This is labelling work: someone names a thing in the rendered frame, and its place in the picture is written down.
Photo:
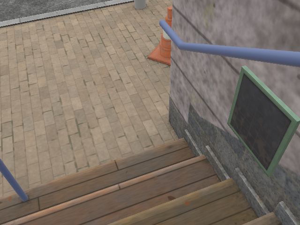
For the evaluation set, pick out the stairs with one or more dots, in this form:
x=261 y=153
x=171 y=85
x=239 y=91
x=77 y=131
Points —
x=162 y=185

